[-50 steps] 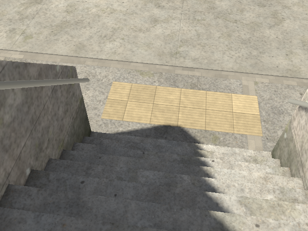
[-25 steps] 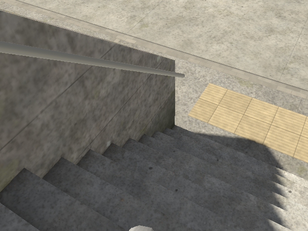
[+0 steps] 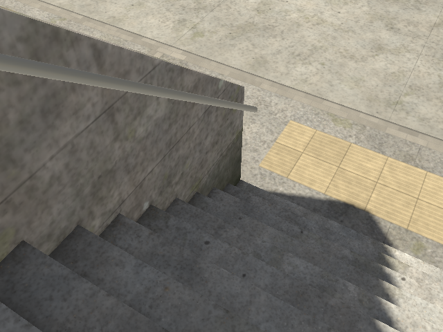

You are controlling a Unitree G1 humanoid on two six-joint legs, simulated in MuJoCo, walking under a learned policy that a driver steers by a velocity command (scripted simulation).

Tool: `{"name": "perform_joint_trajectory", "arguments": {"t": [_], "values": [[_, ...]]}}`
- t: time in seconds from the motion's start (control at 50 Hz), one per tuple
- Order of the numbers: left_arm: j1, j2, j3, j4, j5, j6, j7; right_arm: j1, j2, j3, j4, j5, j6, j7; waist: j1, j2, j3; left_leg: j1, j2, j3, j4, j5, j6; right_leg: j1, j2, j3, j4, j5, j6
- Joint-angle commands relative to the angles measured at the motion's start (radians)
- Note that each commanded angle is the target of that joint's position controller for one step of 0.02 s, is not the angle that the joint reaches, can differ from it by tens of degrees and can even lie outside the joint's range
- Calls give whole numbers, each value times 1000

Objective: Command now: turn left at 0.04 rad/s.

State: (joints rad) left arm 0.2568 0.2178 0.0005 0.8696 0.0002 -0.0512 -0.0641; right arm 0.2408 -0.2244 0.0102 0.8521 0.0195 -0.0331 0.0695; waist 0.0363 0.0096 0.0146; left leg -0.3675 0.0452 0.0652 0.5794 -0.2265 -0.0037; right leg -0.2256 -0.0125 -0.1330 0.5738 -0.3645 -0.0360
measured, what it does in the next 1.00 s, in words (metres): walks ahead: left foot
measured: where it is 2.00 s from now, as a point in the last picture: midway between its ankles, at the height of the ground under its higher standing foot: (210, 331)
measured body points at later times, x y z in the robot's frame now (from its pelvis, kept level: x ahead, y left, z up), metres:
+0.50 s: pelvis +0.01 -0.02 +0.02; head +0.00 -0.04 +0.47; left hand +0.04 +0.21 -0.13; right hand +0.06 -0.25 -0.15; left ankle +0.05 +0.12 -0.73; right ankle -0.04 -0.09 -0.73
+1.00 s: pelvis +0.10 +0.01 -0.01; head +0.09 +0.03 +0.44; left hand +0.01 +0.26 -0.17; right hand +0.21 -0.25 -0.15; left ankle +0.15 +0.11 -0.72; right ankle -0.04 -0.09 -0.73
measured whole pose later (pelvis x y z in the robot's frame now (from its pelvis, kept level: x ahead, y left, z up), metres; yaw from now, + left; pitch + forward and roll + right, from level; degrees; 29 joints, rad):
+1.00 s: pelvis +0.10 +0.01 -0.01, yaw +0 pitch -2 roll +0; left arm 0.49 0.23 0.06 1.07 0.04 -0.01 0.00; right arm 0.10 -0.23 -0.05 1.10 -0.02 0.02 0.01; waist 0.06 -0.03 0.01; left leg -0.42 0.02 0.08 0.82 -0.21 0.07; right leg 0.01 -0.02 -0.11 0.55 -0.52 -0.02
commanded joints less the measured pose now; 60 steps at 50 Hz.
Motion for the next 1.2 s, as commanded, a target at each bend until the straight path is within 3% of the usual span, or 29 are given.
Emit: {"name": "perform_joint_trajectory", "arguments": {"t": [0.02, 0.08, 0.14, 0.2, 0.28, 0.54, 0.58, 0.64, 0.7, 0.74, 0.76, 0.82, 0.84, 0.88, 0.92, 0.94, 0.98, 1.0, 1.02, 1.04, 1.06, 1.08, 1.1, 1.12, 1.14, 1.16, 1.18, 1.2], "values": [[50, 23, -8, -21, -10, 62, 37, -53, -42, 5, -34, 36, 41, -77, -6, 25, -135, 191, 103, -129, -79, 432, -11, 85, -129, 133, -81, 382, 3], [36, 40, -7, -4, 2, 84, 42, -45, -70, 1, 18, 16, 72, -80, -26, 14, -19, 164, 94, -125, -137, 278, -10, 51, -118, 139, -143, 251, 10], [48, 46, -8, 23, 6, 78, 41, -62, -76, -3, 70, 11, 79, -74, -27, 1, 44, 162, 92, -129, -184, 199, -11, 38, -127, 157, -199, 210, 7], [43, 40, -3, 37, 1, 61, 44, -81, -68, -6, 123, 7, 69, -76, -29, 13, 28, 207, 96, -132, -210, 240, -12, 65, -151, 179, -223, 284, 9], [32, 45, 2, 62, 0, 53, 48, -100, -62, -7, 184, 9, 63, -79, -29, -29, 12, 242, 104, -132, -238, 256, -9, 98, -155, 183, -255, 323, 12], [37, 42, 10, 125, 5, 44, 50, -122, -52, -15, 291, 3, 55, -76, -14, -19, 33, 233, 126, -126, -323, 226, -20, 124, -161, 213, -346, 256, 17], [41, 66, 19, 137, -1, 38, 50, -111, -61, -20, 293, -12, 58, -75, -16, -28, 48, 214, 98, -90, -315, 181, -20, 101, -144, 238, -385, 101, 30], [29, 100, 38, 123, 13, 54, 50, -143, -57, -27, 276, -9, 56, -79, 7, -75, 66, 131, 44, -17, -247, 3, -8, 129, -156, 281, -424, -139, -27], [108, 122, 60, 130, 20, 63, 47, -198, -61, -40, 237, -23, 60, -84, 56, -94, 148, -75, -10, 47, -131, -142, 27, 180, -195, 342, -437, -336, -113], [166, 107, 66, 141, 22, 59, 51, -259, -63, -46, 198, -21, 55, -88, 84, -90, 179, -198, 0, 21, -105, -140, 41, 256, -230, 380, -434, -247, -146], [184, 109, 72, 149, 20, 55, 53, -257, -58, -46, 190, -31, 58, -87, 87, -102, 174, -201, -4, 23, -59, -154, 41, 256, -241, 383, -427, -186, -156], [177, 98, 75, 146, 28, 46, 62, -209, -50, -51, 190, -22, 63, -80, 51, -108, 136, -163, -9, 18, 14, -103, 54, 230, -244, 343, -383, -13, -169], [195, 116, 82, 167, 26, 40, 62, -160, -50, -56, 213, -35, 64, -75, 33, -121, 100, -143, 15, -21, 153, 4, 62, 219, -285, 352, -368, 4, -193], [170, 116, 80, 154, 40, 39, 70, -189, -78, -66, 207, -34, 63, -69, -7, -71, 114, -204, 33, -48, 210, -24, 72, 210, -296, 328, -330, 69, -202], [178, 116, 78, 151, 42, 34, 73, -217, -72, -64, 200, -48, 55, -66, -8, -64, 102, -218, 21, -40, 243, -28, 69, 232, -305, 303, -264, 218, -203], [186, 119, 81, 150, 45, 31, 71, -170, -80, -75, 223, -42, 55, -68, -9, -55, 88, -165, 3, -5, 293, 41, 68, 183, -282, 243, -209, 244, -197], [187, 114, 76, 145, 51, 27, 65, -105, -72, -77, 239, -49, 51, -62, -33, -86, 98, -60, -21, 22, 302, 24, 80, 73, -255, 203, -95, 271, -175], [151, 124, 77, 134, 46, 26, 63, -16, -66, -80, 263, -46, 46, -63, -80, -86, 88, 82, -49, 50, 260, 12, 94, -25, -221, 158, 13, 352, -154], [84, 145, 81, 123, 40, 26, 62, 185, -82, -94, 328, -48, 44, -68, -186, -49, 42, 325, -96, 77, 194, 25, 118, -170, -155, 91, 229, 497, -118], [80, 159, 90, 115, 35, 22, 58, 384, -182, -126, 384, -50, 33, -74, -271, 154, 20, 480, -28, -67, 54, 69, 186, -341, -16, 4, 652, 333, -48], [80, 97, 83, 97, 48, 16, 66, 427, -218, -126, 398, -38, 18, -67, -242, 305, 24, 486, 132, -408, -95, 19, 248, -578, 102, 76, 980, -273, -37], [106, 72, 74, 84, 41, 9, 81, 360, -229, -117, 376, -29, 12, -72, -178, 158, 59, 413, 227, -549, -149, -129, 305, -702, 65, 242, 875, -217, -53], [80, 103, 83, 97, 27, 10, 86, 256, -194, -110, 341, -43, 14, -83, -129, 27, 108, 247, 248, -560, -138, -289, 309, -648, 14, 252, 813, -188, -34], [62, 92, 84, 92, 29, 13, 89, 217, -180, -101, 323, -62, 6, -96, -87, 2, 157, 106, 275, -567, -76, -273, 309, -619, -8, 270, 762, -140, -26], [76, 94, 88, 115, 46, 25, 90, 138, -126, -85, 293, -73, -7, -99, -49, -28, 147, 12, 243, -523, 29, -193, 296, -566, -16, 287, 778, -1, -20], [97, 91, 93, 122, 48, 39, 91, 75, -66, -64, 267, -72, -23, -91, 15, -71, 115, -177, 139, -354, 111, -215, 231, -399, 23, 251, 655, 225, -20], [128, 56, 84, 142, 48, 49, 83, 2, -37, -54, 261, -60, -44, -96, 65, 1, 72, -272, 76, -254, 189, -324, 173, -303, 35, 238, 608, 368, -18], [140, 33, 70, 132, 45, 55, 67, -4, -43, -55, 237, -50, -60, -100, 96, -27, 61, -458, 30, -158, 197, -416, 147, -138, 87, 145, 495, 584, -5]]}}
